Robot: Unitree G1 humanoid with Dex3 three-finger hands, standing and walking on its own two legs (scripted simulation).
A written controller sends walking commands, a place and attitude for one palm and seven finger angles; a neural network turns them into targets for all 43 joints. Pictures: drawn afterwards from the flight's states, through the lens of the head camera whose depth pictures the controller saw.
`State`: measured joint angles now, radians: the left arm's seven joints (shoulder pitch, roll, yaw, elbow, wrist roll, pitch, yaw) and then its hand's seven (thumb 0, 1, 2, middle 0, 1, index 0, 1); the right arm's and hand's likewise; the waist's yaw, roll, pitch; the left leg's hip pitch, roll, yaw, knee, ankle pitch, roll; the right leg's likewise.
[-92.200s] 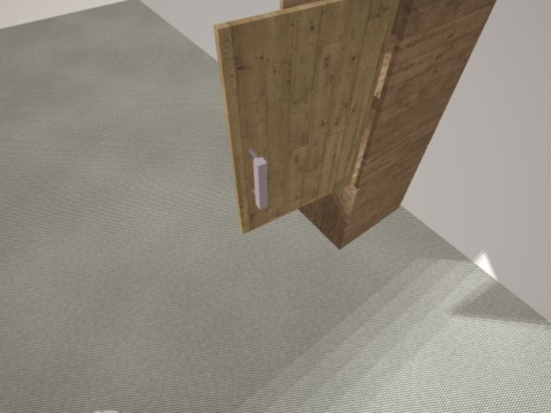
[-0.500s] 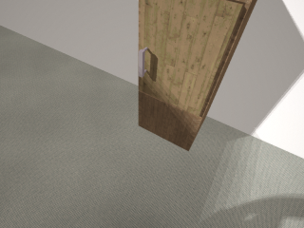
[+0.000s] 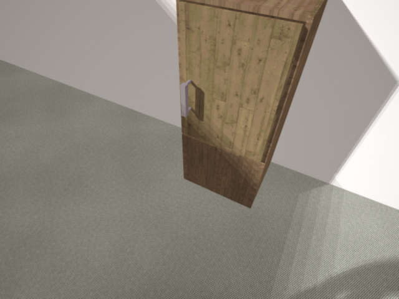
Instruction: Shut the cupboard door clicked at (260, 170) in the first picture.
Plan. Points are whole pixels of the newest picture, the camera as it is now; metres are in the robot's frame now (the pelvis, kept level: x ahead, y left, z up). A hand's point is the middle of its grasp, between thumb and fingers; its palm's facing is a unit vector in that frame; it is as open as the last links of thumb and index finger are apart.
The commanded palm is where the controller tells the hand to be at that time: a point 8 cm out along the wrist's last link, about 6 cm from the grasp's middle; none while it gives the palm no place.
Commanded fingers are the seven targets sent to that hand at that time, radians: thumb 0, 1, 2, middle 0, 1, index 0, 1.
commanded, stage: let the arm hang, fingers relaxed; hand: left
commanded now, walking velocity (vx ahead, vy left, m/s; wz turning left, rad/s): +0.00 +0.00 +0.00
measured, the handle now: (186, 98) +0.91 +0.11 -0.11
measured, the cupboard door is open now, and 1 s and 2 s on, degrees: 0 0 0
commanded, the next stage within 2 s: look to check the result in 0.22 s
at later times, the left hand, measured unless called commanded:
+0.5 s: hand out of the picture -0.03 +0.15 -0.18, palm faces +0.03 -0.98 -0.18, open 7.4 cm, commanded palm none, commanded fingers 0.00 0.90 0.90 -0.20 -0.30 -0.20 -0.30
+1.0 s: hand out of the picture +0.00 +0.15 -0.18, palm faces +0.02 -0.98 -0.18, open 7.4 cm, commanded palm none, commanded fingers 0.00 0.90 0.90 -0.20 -0.30 -0.20 -0.30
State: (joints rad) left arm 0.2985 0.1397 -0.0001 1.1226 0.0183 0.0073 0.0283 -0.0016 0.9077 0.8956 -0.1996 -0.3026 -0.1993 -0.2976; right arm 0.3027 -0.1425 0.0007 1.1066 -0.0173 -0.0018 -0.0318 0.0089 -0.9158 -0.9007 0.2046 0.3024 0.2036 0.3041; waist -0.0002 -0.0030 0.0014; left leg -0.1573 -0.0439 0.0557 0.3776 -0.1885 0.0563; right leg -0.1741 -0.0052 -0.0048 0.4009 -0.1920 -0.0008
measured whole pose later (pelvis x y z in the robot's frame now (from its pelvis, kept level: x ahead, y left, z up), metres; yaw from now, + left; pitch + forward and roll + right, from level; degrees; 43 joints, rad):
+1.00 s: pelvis +0.01 -0.02 +0.00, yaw +0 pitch -2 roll +0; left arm 0.29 0.14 0.01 1.14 0.01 -0.01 0.03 0.00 0.91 0.90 -0.20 -0.30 -0.20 -0.30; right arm 0.30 -0.14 0.00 1.13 -0.01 -0.01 -0.04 0.00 -0.91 -0.90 0.20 0.30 0.20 0.30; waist -0.01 -0.01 0.03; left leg -0.15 -0.01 0.05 0.38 -0.20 0.03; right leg -0.17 0.02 -0.01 0.39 -0.20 -0.03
